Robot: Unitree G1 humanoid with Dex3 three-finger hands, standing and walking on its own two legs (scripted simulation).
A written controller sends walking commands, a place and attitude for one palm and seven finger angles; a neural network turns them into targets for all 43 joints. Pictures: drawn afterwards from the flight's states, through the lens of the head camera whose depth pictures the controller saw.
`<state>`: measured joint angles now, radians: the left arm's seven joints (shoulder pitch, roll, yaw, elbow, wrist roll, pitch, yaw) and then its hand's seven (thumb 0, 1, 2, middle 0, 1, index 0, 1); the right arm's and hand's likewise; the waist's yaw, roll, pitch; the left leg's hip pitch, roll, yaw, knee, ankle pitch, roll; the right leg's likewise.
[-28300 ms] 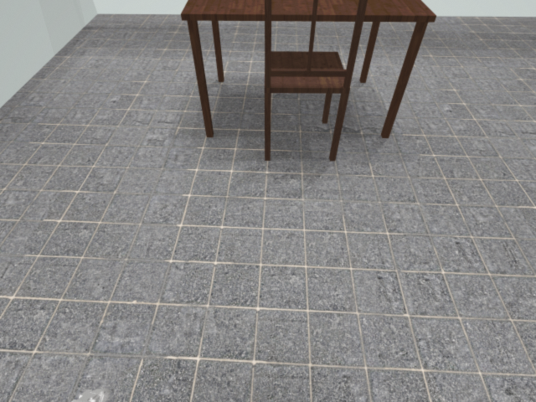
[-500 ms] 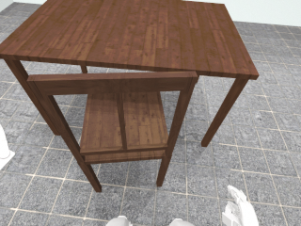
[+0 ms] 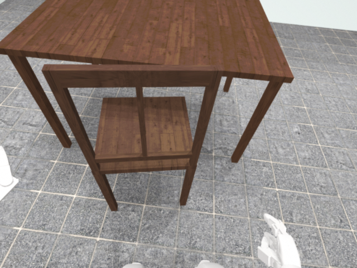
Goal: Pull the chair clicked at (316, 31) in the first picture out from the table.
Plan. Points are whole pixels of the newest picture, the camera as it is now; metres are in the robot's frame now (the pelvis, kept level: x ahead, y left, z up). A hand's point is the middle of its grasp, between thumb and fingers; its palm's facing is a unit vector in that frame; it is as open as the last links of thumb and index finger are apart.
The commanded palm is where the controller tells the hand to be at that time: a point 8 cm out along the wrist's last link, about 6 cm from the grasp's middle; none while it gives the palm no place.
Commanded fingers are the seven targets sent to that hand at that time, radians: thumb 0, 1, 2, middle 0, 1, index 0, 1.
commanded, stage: stop stepping back and stand still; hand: left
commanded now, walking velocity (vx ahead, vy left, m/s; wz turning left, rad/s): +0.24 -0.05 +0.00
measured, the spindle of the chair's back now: (142, 126) +0.51 +0.14 -0.05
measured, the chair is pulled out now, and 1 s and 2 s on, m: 0.13 0.13 0.13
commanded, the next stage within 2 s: let the arm hang, fingers relaxed in 0.70 s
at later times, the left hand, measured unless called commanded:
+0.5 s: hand out of the picture +0.12 +0.26 +0.18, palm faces +0.48 -0.76 -0.43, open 7.4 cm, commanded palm +0.06 +0.29 +0.19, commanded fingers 0.00 0.90 0.90 -0.20 -0.30 -0.20 -0.30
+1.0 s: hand out of the picture +0.09 +0.23 -0.10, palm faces +0.10 -0.95 -0.31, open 7.4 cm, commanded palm none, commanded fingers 0.00 0.90 0.90 -0.20 -0.30 -0.20 -0.30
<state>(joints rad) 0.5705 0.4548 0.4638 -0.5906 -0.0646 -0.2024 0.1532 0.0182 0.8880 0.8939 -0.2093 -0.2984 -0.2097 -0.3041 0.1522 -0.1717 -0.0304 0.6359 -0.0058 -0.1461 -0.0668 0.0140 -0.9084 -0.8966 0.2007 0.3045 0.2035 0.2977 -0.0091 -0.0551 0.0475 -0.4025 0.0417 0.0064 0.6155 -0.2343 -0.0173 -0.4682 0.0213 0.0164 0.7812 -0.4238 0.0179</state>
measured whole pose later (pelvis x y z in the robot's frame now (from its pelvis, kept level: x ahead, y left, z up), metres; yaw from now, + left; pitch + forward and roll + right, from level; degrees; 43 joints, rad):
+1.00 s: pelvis -0.06 +0.01 +0.00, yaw +3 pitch -1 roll +0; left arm 0.22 0.24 0.07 0.62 0.03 0.05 0.02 0.01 0.91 0.90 -0.19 -0.29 -0.19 -0.30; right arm 0.18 -0.24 -0.01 0.86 -0.03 -0.01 0.01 0.01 -0.91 -0.90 0.20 0.30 0.20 0.30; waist -0.03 0.02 -0.02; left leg -0.32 -0.04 0.01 0.62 -0.29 0.04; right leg -0.35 -0.04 -0.03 0.60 -0.25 0.01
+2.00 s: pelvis +0.00 +0.00 +0.02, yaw -1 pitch -1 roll +0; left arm 0.26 0.14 0.00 1.15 0.01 -0.01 0.04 0.01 0.92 0.89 -0.20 -0.30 -0.20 -0.30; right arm 0.29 -0.14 0.00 1.15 -0.01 0.00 -0.05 0.01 -0.91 -0.90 0.20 0.30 0.20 0.30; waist -0.01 0.01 0.03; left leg -0.10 0.00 0.05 0.37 -0.27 0.02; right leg -0.16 0.01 0.02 0.39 -0.22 0.00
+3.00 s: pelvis +0.00 +0.00 +0.01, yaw +1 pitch +0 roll -1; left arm 0.28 0.14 -0.01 1.12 0.01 -0.04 0.05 0.01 0.92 0.89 -0.20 -0.30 -0.20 -0.30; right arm 0.29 -0.14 0.01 1.09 -0.01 -0.02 -0.04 0.01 -0.91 -0.90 0.20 0.30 0.20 0.30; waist -0.03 0.01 0.05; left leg -0.16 0.00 0.03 0.49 -0.32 0.02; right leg -0.20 0.00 0.00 0.47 -0.26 0.00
